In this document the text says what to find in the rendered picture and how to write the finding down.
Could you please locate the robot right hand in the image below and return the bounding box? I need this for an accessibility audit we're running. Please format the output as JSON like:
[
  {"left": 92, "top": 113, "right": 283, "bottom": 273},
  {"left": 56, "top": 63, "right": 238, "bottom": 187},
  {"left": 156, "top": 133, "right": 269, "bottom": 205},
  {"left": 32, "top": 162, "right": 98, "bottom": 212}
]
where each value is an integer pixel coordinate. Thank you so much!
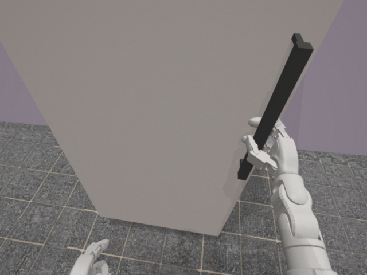
[{"left": 241, "top": 117, "right": 299, "bottom": 181}]

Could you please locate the fridge door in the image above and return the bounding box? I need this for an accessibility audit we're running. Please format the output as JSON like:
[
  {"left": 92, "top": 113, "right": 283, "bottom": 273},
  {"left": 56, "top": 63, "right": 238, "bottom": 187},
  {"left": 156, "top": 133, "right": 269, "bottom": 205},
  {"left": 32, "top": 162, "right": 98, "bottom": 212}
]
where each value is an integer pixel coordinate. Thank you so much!
[{"left": 0, "top": 0, "right": 344, "bottom": 236}]

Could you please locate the handle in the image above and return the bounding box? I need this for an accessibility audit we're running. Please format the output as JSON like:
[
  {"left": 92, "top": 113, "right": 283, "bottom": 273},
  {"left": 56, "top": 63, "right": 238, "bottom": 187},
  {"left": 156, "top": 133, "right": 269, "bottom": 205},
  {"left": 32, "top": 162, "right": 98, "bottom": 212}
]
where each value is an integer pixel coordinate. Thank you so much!
[{"left": 238, "top": 33, "right": 314, "bottom": 180}]

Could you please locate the robot left hand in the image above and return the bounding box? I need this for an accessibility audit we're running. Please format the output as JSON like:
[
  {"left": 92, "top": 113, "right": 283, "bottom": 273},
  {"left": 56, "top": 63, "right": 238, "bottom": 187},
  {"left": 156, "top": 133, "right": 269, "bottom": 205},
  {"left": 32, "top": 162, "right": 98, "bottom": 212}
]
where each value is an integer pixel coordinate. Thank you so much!
[{"left": 69, "top": 239, "right": 111, "bottom": 275}]

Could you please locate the robot right forearm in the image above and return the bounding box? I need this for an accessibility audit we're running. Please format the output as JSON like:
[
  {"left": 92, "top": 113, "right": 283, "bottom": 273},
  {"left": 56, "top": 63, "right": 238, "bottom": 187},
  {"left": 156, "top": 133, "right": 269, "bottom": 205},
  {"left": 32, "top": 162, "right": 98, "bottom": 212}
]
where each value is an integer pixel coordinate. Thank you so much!
[{"left": 271, "top": 174, "right": 338, "bottom": 275}]

